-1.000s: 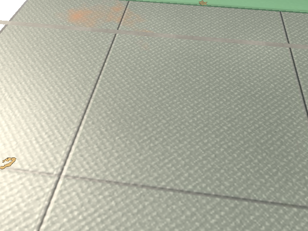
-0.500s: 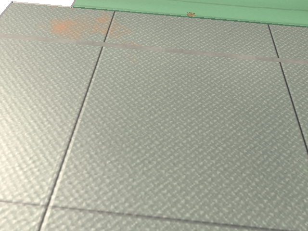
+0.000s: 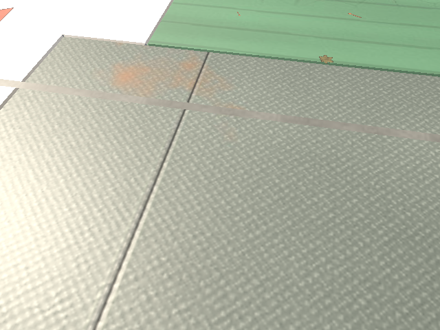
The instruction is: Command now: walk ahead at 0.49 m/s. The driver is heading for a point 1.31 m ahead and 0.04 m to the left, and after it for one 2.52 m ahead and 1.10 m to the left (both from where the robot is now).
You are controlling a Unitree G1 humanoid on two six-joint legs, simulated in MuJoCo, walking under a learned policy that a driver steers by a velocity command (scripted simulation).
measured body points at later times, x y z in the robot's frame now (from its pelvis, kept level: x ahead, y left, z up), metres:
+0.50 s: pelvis +0.28 +0.08 +0.00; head +0.29 +0.09 +0.45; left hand +0.37 +0.35 -0.14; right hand +0.32 -0.18 -0.13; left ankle +0.30 +0.16 -0.75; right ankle +0.30 -0.09 -0.66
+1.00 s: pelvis +0.55 +0.01 -0.01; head +0.57 -0.01 +0.44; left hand +0.65 +0.27 -0.13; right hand +0.58 -0.26 -0.16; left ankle +0.46 +0.16 -0.65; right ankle +0.60 -0.08 -0.75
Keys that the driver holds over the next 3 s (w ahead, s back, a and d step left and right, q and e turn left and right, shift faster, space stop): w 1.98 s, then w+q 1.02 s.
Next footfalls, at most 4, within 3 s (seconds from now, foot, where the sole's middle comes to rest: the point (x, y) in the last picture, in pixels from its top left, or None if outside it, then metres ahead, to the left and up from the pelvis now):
0.28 left None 0.34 0.16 -0.78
0.86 right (268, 294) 0.64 -0.08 -0.78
1.44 left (201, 212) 0.96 0.16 -0.78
2.00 right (266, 155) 1.26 -0.09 -0.78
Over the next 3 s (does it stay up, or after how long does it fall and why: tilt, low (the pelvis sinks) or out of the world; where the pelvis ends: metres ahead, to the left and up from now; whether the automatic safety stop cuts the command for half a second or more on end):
stays up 1.62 0.12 -0.01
